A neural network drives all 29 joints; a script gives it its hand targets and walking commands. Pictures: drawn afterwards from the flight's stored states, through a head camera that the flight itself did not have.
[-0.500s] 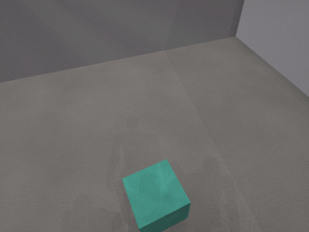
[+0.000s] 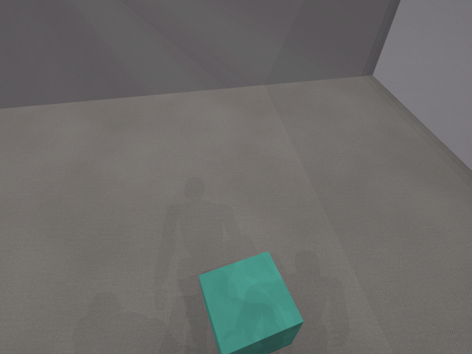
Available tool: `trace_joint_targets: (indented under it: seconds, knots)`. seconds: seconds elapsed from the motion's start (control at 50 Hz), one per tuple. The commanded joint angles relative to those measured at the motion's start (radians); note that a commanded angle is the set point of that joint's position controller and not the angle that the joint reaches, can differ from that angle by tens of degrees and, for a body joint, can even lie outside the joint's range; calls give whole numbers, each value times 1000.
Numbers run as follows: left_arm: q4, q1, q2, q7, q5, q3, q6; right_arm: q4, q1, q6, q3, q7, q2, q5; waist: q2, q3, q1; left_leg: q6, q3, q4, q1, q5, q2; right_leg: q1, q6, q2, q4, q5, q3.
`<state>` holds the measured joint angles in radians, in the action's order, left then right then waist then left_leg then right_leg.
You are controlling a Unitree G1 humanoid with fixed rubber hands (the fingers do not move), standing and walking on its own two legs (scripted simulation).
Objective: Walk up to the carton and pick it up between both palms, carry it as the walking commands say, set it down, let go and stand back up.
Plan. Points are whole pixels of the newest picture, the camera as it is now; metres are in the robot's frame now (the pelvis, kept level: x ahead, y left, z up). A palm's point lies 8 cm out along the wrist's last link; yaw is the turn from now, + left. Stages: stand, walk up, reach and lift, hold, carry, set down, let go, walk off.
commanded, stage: walk up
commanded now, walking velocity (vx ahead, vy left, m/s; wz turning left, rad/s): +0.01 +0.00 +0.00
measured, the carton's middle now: (247, 311) +0.41 +0.01 -0.63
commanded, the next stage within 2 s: none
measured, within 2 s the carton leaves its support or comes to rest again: neither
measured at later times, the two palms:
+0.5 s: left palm out of the picture +0.01 +0.23 -0.13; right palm out of the picture +0.03 -0.22 -0.14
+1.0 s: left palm out of the picture +0.06 +0.21 -0.15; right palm out of the picture -0.08 -0.33 -0.10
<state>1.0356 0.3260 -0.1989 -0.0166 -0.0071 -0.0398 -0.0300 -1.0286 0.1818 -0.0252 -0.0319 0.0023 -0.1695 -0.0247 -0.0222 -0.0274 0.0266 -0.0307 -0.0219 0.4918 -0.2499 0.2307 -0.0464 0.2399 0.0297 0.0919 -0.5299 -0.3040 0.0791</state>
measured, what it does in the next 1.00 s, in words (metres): steps on the spot: right foot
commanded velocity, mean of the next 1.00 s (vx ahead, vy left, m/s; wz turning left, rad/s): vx -0.01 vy -0.10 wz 0.14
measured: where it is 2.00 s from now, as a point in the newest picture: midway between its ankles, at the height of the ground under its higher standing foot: outside the picture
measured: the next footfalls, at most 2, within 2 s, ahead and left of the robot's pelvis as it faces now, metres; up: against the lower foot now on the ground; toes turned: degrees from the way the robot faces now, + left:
right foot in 0.20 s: +0.02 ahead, -0.11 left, +0.00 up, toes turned -3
right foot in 1.14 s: +0.08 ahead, -0.30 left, +0.00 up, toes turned +12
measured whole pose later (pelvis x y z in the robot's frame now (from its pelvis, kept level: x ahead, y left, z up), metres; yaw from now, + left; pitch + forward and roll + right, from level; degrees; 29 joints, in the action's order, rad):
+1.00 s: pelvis +0.00 -0.06 +0.00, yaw +6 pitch +3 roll -3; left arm 0.93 0.13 -0.29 0.01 -0.01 -0.09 -0.08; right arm -1.13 0.39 -0.03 -0.08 0.09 -0.20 -0.05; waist -0.04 -0.14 -0.07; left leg -0.11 0.15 0.45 -0.36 0.15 -0.12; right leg 0.51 0.04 0.03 -0.94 -0.35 -0.03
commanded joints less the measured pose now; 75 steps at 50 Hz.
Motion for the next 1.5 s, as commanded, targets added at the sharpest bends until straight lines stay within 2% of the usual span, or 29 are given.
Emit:
trace_joint_targets:
  seconds: [0.0,0.12,0.22,0.34,0.4,0.46,0.54,0.7,0.72,0.74,0.76,0.78,0.84,0.88,0.96,1.0,1.04,1.06,1.08,1.1,1.12,1.14,1.16,1.2,1.24,1.34,1.38,1.44,1.48]
  knots:
    - [33,108,-47,8,-12,-12,-4,29,-45,34,-3,20,-137,13,239,-102,0,96,218,-373,-104,249,-175,20,-8,-41,-116,-50,-39]
    - [35,102,-42,-2,-1,11,26,-4,35,40,-6,21,-109,12,195,-13,-12,81,145,-261,6,95,-131,-43,-17,-24,149,130,-82]
    - [48,79,-87,-9,4,12,51,-26,70,41,-6,19,-91,28,12,38,-35,49,55,-152,146,-143,-57,-38,-33,10,224,164,-137]
    - [64,66,-49,-21,8,25,61,-71,97,42,3,21,-85,22,-60,15,-33,46,36,-138,150,-199,-65,-75,-39,10,253,252,-117]
    - [71,64,-31,-25,4,35,58,-83,111,38,3,25,-70,19,-7,-31,-42,43,32,-148,134,-209,-67,-57,-41,13,253,230,-130]
    - [79,70,-41,-28,3,31,55,-107,127,35,9,29,-69,22,-64,-52,-37,39,42,-160,131,-238,-74,-58,-43,11,237,262,-113]
    - [78,71,-41,-25,8,30,53,-125,139,36,14,27,-54,17,45,-72,-33,26,27,-157,94,-228,-63,-81,-50,11,238,243,-127]
    - [94,75,-25,-26,5,35,53,-144,158,38,16,31,-40,20,29,-20,-30,33,31,-142,114,-206,-63,-100,-50,3,240,247,-127]
    - [72,19,0,-32,22,19,43,-153,193,39,1,34,-31,26,-14,-44,-51,18,60,-149,92,-267,-99,-76,-31,0,168,219,-63]
    - [2,-48,-165,-15,-37,-76,-14,-169,394,10,-81,83,-192,2,-102,-114,-110,85,380,-158,176,-299,-329,180,1,-111,-79,-86,93]
    - [-26,-73,-112,-7,-67,-76,-45,-176,447,-6,-113,116,-299,-26,87,-120,-160,181,591,-194,202,-527,-480,380,19,-87,-367,-206,-28]
    - [-43,-99,-62,-3,-66,-73,-49,-178,460,-11,-87,132,-268,-12,69,-69,-133,213,597,-179,157,-489,-478,406,21,-40,-534,-178,-128]
    - [-117,-124,-72,17,-22,-57,-40,-78,269,-3,-82,116,-253,-25,220,-54,-85,201,426,-185,69,-227,-357,407,1,-7,-589,-54,-187]
    - [-134,-129,-104,27,-1,-55,-37,-59,212,0,-71,102,-213,-26,230,-7,-71,134,329,-180,49,-189,-278,332,3,-13,-449,-35,-174]
    - [-193,-188,-71,32,38,-23,-47,-60,228,1,-79,73,-240,-56,382,48,-105,130,316,-192,-61,-131,-193,165,25,-97,-261,-102,-75]
    - [-164,-68,-74,24,39,-11,-36,-24,141,-1,-103,68,-289,-48,434,68,-42,117,332,-225,-201,96,-176,17,18,-108,-143,-91,-50]
    - [-115,55,-110,17,35,-19,-29,16,49,-4,-114,55,-309,-38,331,114,28,71,262,-113,-317,208,-103,-180,9,-118,-25,62,-1]
    - [-85,107,-148,14,32,-25,-26,24,39,-2,-106,54,-274,-34,196,131,67,45,193,-2,-362,248,-44,-237,-9,-126,29,66,31]
    - [-67,156,-225,4,30,-32,-17,43,47,0,-87,50,-201,-19,-107,157,100,16,89,212,-381,298,53,-238,-30,-3,175,-47,-56]
    - [-119,112,-312,-10,14,-47,-6,76,43,-1,-70,50,-124,-25,-346,124,101,-15,20,479,-522,421,96,-175,-116,243,282,-197,-381]
    - [-170,-5,-308,-20,-4,-38,3,83,100,-4,-64,50,-93,-22,-309,73,9,-9,35,645,-552,409,32,-87,-152,310,346,-247,-506]
    - [-152,-76,-310,-28,-7,-34,-1,61,80,-5,-64,36,-97,-19,-261,40,-8,15,61,725,-448,323,-11,88,-188,321,384,-320,-486]
    - [-167,-141,-260,-25,-7,-25,-1,41,136,-13,-66,24,-129,-20,-233,-24,-61,8,66,719,-369,269,-15,158,-173,241,343,-228,-410]
    - [-175,-156,-169,-28,-20,-5,16,37,118,-19,-73,1,-120,-13,-58,-42,-88,28,56,734,-258,171,-15,174,-127,152,306,-26,-246]
    - [-161,-161,-136,-24,-25,3,45,33,130,-34,-68,-4,-104,-13,-47,-59,-109,39,43,623,-242,153,-8,97,-113,174,280,206,-215]
    - [-65,91,-179,-24,-35,-37,76,119,-4,-48,-62,5,-147,5,-176,-49,-10,24,60,353,-229,245,48,-132,-205,331,240,552,-371]
    - [-66,87,-186,-26,-32,-44,75,125,-12,-49,-60,-5,-166,6,-188,14,-10,23,75,337,-222,256,62,-241,-218,352,208,630,-392]
    - [-39,133,-207,-36,-33,-59,69,131,-76,-40,-44,-27,-156,5,-130,79,41,12,90,336,-289,206,56,-356,-202,333,278,277,-370]
    - [-15,141,-177,-34,-37,-58,64,113,-134,-29,-33,-28,-137,6,-118,47,64,10,75,243,-259,187,74,-370,-173,291,273,299,-317]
